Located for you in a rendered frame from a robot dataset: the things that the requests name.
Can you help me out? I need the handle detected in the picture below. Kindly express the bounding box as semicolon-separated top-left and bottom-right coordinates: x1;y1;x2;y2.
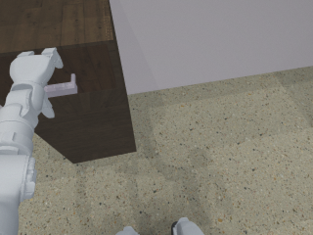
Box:
44;73;78;98

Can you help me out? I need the robot right thigh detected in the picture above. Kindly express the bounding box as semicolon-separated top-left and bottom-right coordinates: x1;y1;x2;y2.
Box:
172;220;204;235

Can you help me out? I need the left robot shin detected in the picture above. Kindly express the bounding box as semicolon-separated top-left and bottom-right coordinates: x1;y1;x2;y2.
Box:
123;226;135;231

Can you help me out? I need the left robot hand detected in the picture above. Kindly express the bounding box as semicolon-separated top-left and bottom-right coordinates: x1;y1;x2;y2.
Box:
9;47;64;118

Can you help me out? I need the drawer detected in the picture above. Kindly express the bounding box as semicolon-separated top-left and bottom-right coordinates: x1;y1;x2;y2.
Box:
0;44;116;101

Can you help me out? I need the robot left forearm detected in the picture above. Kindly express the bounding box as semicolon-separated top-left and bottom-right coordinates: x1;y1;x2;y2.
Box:
0;80;45;157

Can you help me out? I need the left robot upper arm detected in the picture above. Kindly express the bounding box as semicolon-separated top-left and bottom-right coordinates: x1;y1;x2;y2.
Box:
0;155;37;235

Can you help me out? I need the cabinet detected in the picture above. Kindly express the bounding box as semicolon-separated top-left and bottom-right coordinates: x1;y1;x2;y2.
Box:
0;0;137;164

